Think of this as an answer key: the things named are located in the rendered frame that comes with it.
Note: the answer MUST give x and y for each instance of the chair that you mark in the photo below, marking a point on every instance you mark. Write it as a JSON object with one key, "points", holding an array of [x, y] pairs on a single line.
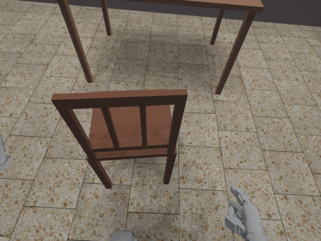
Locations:
{"points": [[126, 124]]}

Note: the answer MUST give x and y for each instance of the right robot hand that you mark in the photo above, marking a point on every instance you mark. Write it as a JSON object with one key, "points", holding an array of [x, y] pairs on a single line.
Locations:
{"points": [[248, 219]]}

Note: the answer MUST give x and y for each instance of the left robot hand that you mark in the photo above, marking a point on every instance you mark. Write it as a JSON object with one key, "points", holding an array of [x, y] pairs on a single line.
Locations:
{"points": [[4, 160]]}

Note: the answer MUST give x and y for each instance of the left robot thigh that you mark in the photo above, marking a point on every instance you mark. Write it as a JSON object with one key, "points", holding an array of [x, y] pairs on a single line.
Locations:
{"points": [[123, 236]]}

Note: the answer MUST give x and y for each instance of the table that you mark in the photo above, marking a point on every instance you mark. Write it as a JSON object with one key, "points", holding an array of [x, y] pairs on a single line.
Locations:
{"points": [[251, 6]]}

